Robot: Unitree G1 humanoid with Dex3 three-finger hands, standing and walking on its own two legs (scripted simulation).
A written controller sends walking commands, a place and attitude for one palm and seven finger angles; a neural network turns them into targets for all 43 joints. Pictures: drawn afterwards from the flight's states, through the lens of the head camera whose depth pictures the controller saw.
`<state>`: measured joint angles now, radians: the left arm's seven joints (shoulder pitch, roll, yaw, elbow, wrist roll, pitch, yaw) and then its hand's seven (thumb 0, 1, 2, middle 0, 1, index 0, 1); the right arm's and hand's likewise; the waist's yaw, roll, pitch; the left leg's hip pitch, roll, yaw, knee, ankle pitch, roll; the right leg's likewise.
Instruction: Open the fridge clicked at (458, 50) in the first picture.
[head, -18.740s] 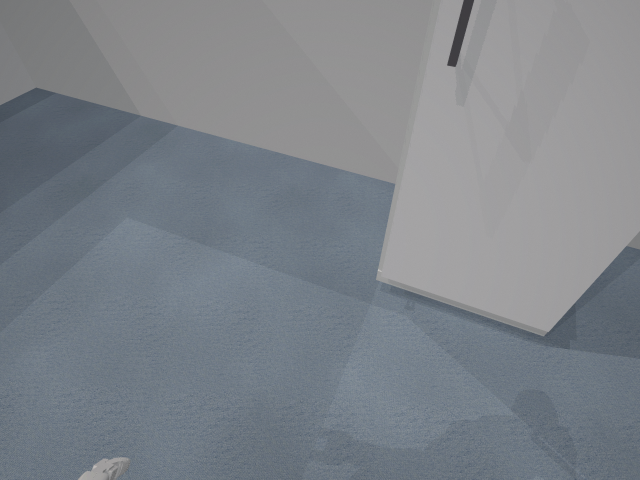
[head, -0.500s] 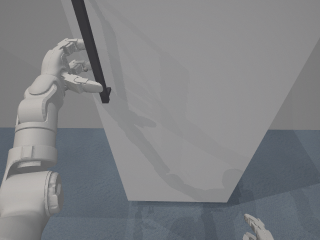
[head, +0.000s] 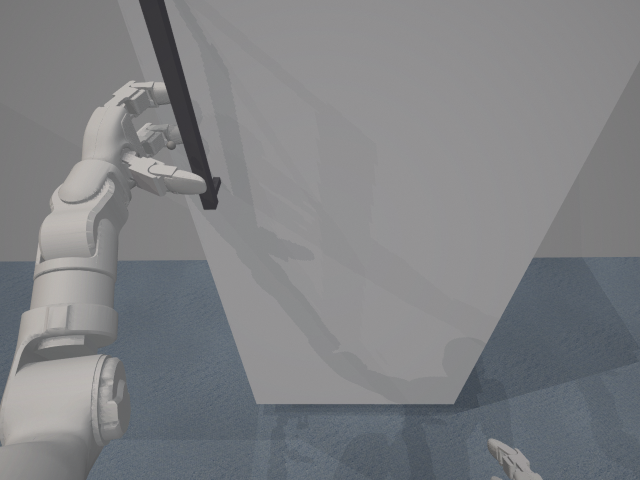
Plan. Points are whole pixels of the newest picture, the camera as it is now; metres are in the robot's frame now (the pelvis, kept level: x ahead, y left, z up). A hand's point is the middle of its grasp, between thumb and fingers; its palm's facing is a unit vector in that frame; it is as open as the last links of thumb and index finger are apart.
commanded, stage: slide the fingers in behind the handle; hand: left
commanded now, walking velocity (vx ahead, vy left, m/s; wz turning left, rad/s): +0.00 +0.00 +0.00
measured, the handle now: (189, 107) +0.46 +0.18 +0.27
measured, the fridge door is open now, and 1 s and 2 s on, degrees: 0 0 0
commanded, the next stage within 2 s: grip the handle and tug to test in 1.42 s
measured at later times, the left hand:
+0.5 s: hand (175, 153) +0.40 +0.18 +0.25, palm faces +0.06 -1.00 -0.01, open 14.0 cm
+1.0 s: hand (202, 145) +0.40 +0.15 +0.25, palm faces +0.06 -1.00 -0.01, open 14.3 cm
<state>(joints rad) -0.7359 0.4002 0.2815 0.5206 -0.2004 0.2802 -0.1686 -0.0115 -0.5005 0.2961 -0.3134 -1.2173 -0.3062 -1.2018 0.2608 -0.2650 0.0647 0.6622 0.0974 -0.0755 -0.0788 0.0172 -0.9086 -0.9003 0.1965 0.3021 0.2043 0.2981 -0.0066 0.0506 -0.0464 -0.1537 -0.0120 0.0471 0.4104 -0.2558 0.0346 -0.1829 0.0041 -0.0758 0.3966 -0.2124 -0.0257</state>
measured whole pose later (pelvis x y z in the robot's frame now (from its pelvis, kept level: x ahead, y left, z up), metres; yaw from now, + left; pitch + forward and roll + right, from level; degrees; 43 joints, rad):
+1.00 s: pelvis +0.00 +0.00 +0.00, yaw +0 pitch -1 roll +0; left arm -0.69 0.26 0.20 0.28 -0.20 0.44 -0.03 -0.01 -0.50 0.30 -0.29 -1.20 -0.24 -1.19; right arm 0.18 -0.24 0.07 0.66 0.08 -0.01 -0.06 0.02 -0.91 -0.90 0.20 0.30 0.20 0.30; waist 0.02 0.05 -0.05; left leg -0.12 -0.02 0.04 0.40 -0.26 0.04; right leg -0.15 0.00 -0.08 0.39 -0.22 -0.02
